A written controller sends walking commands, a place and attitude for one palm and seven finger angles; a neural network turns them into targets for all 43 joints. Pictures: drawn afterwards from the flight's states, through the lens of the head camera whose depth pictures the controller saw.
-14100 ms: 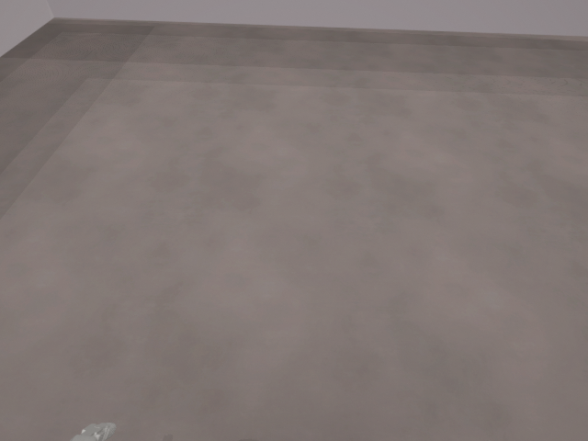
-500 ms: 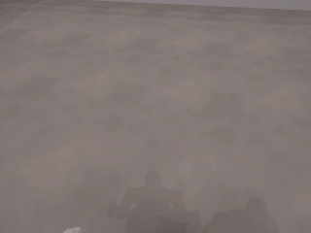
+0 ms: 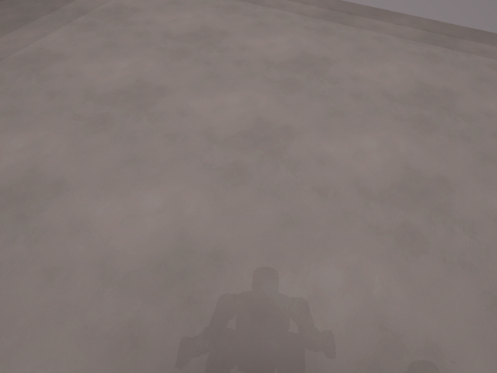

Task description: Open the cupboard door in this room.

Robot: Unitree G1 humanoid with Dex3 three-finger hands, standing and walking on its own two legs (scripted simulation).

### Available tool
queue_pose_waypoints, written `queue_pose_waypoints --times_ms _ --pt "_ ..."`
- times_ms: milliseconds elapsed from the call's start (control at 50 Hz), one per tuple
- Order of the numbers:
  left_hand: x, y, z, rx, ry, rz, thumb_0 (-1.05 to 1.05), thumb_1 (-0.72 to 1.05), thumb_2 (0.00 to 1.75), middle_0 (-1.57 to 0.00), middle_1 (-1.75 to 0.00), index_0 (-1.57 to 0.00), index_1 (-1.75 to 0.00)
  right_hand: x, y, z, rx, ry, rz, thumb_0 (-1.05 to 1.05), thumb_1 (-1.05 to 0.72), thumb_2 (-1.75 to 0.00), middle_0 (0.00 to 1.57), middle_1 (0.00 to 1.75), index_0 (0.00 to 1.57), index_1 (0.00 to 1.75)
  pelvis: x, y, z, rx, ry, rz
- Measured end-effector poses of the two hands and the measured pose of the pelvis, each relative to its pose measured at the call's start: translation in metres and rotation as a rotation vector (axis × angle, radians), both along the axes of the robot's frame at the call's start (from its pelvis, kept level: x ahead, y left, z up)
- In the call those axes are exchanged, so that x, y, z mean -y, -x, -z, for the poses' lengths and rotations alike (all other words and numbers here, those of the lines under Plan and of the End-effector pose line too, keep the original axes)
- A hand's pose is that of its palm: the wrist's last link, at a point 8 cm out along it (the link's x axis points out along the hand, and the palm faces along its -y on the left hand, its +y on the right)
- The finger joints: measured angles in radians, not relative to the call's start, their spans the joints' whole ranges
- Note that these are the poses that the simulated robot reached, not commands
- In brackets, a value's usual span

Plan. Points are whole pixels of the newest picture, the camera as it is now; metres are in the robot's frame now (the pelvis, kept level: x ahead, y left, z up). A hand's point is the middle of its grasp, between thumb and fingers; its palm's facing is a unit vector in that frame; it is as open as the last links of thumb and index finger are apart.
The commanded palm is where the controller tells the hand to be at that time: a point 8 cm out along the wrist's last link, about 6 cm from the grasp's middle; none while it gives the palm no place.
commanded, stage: turn or walk to find it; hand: left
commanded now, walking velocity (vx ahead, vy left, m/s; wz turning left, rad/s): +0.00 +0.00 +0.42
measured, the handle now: out of the picture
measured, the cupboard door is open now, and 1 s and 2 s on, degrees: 0 0 0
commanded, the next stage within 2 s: none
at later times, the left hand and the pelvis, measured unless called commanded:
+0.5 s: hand out of the picture +0.05 +0.18 -0.13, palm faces +0.20 -0.94 -0.28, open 7.3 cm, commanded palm none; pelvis -0.02 -0.03 +0.01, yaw +11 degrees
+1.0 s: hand out of the picture -0.12 +0.21 -0.17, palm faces +0.45 -0.86 -0.25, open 7.4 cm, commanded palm none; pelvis -0.06 +0.00 +0.01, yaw +24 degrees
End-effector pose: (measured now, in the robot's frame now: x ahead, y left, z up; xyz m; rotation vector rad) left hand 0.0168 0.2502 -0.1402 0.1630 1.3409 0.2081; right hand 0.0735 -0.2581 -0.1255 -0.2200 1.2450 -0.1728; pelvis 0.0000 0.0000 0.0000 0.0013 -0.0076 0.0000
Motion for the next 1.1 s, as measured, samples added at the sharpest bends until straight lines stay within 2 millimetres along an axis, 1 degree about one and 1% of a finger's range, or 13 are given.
queue_pose_waypoints --times_ms 80,140,220,320,380,440,580,700,780,880,920,1000,1100 --pt "-0.021 0.014 0.001 -0.049 -0.01 -0.038 0.0 0.91 0.9 -0.2 -0.3 -0.2 -0.3 -0.021 -0.02 -0.012 0.066 0.007 -0.045 0.0 -0.9 -0.89 0.19 0.3 0.2 0.3 -0.009 0.003 -0.004 0.009 0.001 -0.009" --pt "-0.029 0.01 -0.007 -0.023 -0.013 -0.055 0.0 0.91 0.9 -0.2 -0.3 -0.2 -0.3 -0.031 -0.025 -0.018 0.075 0.002 -0.073 0.0 -0.9 -0.89 0.2 0.3 0.2 0.3 -0.013 0.005 -0.011 0.007 0.013 -0.034" --pt "-0.031 -0.002 -0.018 0.045 -0.023 -0.064 0.0 0.91 0.9 -0.2 -0.3 -0.2 -0.3 -0.038 -0.026 -0.019 0.071 -0.018 -0.097 0.0 -0.9 -0.89 0.2 0.3 0.2 0.3 -0.013 0.007 -0.016 0.003 0.015 -0.064" --pt "-0.019 -0.022 -0.027 0.125 -0.04 -0.062 0.0 0.91 0.9 -0.2 -0.3 -0.2 -0.3 -0.031 -0.016 -0.01 0.046 -0.045 -0.101 0.0 -0.9 -0.89 0.2 0.3 0.2 0.3 -0.003 0.011 -0.015 0.003 0.007 -0.102" --pt "-0.006 -0.032 -0.032 0.174 -0.052 -0.058 0.0 0.91 0.9 -0.2 -0.3 -0.2 -0.3 -0.019 -0.007 0.0 0.021 -0.062 -0.099 0.0 -0.9 -0.89 0.2 0.3 0.2 0.3 0.009 0.014 -0.012 0.003 -0.003 -0.127" --pt "0.01 -0.032 -0.034 0.219 -0.075 -0.059 0.0 0.91 0.9 -0.2 -0.3 -0.2 -0.3 -0.003 -0.001 0.015 -0.001 -0.079 -0.097 0.0 -0.9 -0.89 0.2 0.3 0.2 0.3 0.022 0.016 -0.004 0.008 -0.014 -0.153" --pt "0.035 0.008 -0.042 0.188 -0.072 -0.138 0.0 0.91 0.9 -0.2 -0.3 -0.2 -0.3 0.02 0.005 0.013 -0.064 -0.071 -0.146 0.0 -0.9 -0.89 0.2 0.3 0.2 0.3 0.035 0.022 -0.012 0.02 -0.029 -0.233" --pt "0.041 0.051 -0.034 0.132 -0.048 -0.222 0.0 0.91 0.9 -0.2 -0.3 -0.2 -0.3 0.018 0.003 0.006 -0.107 -0.043 -0.215 0.0 -0.91 -0.89 0.19 0.3 0.2 0.3 0.036 0.028 -0.015 0.017 -0.032 -0.297" --pt "0.035 0.089 -0.023 0.085 -0.028 -0.287 0.0 0.91 0.9 -0.2 -0.3 -0.2 -0.3 0.002 -0.01 0.002 -0.095 -0.022 -0.282 0.0 -0.91 -0.89 0.19 0.3 0.2 0.3 0.028 0.037 -0.012 0.013 -0.024 -0.334" --pt "0.016 0.14 0.002 0.021 -0.005 -0.379 0.0 0.91 0.9 -0.2 -0.3 -0.2 -0.3 -0.034 -0.033 -0.002 0.003 0.003 -0.372 0.0 -0.9 -0.89 0.19 0.3 0.2 0.3 0.009 0.051 0.001 0.013 -0.003 -0.381" --pt "0.01 0.155 0.004 -0.016 -0.004 -0.399 0.0 0.91 0.9 -0.2 -0.3 -0.2 -0.3 -0.047 -0.038 -0.007 0.037 -0.001 -0.397 0.0 -0.9 -0.89 0.19 0.3 0.2 0.3 0.006 0.056 -0.001 0.018 -0.004 -0.384" --pt "0.001 0.166 -0.006 -0.016 -0.007 -0.432 0.0 0.91 0.9 -0.2 -0.3 -0.2 -0.3 -0.065 -0.039 -0.017 0.059 -0.007 -0.435 0.0 -0.9 -0.89 0.2 0.3 0.2 0.3 0.002 0.062 -0.01 0.021 0.012 -0.414" --pt "-0.003 0.16 -0.018 0.048 -0.031 -0.45 0.0 0.91 0.9 -0.2 -0.3 -0.2 -0.3 -0.074 -0.039 -0.018 0.058 -0.033 -0.47 0.0 -0.9 -0.89 0.2 0.3 0.2 0.3 0.003 0.066 -0.016 0.016 0.011 -0.45"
